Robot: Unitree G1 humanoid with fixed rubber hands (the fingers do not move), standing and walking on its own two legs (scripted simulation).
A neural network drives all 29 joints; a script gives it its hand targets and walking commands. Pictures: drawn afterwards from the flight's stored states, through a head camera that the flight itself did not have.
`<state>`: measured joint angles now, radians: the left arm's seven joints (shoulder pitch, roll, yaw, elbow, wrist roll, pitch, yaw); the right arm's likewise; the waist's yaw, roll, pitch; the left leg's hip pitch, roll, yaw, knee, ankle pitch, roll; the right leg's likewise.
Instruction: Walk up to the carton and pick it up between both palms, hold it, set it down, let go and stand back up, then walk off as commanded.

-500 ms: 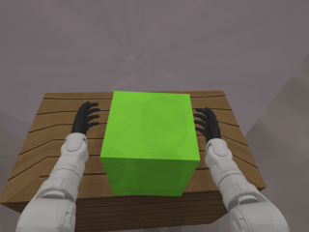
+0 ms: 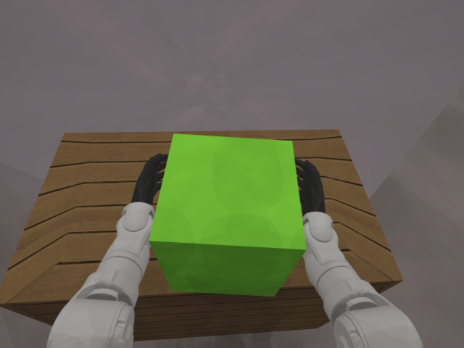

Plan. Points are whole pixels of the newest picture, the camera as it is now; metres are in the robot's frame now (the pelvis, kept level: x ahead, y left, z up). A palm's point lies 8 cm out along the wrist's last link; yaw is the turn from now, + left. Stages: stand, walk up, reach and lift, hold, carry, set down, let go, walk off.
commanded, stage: reach and lift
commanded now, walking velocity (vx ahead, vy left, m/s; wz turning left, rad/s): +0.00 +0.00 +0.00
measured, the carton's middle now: (227, 221) +0.35 +0.03 -0.01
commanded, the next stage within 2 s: none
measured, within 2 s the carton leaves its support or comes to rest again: leaves its support in 1.50 s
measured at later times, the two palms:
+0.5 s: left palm (148, 198) +0.37 +0.17 +0.02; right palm (311, 208) +0.36 -0.13 +0.03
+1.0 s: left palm (147, 199) +0.37 +0.17 +0.02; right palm (310, 207) +0.36 -0.13 +0.02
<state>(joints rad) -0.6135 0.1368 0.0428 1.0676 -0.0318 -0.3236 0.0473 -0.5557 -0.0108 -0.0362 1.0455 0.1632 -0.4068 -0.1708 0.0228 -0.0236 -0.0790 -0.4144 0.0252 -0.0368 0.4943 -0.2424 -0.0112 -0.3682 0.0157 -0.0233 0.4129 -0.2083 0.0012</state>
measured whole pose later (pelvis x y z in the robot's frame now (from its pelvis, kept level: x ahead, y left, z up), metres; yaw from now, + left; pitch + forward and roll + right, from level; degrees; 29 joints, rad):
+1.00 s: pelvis +0.00 +0.00 +0.00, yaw +0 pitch +10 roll -2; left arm -0.59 0.10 0.08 1.08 -0.01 -0.37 0.10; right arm -0.53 0.03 -0.11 1.02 0.10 -0.41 -0.19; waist 0.02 -0.02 -0.10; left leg -0.42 0.03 -0.04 0.49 -0.24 -0.01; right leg -0.37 0.02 -0.03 0.41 -0.21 0.00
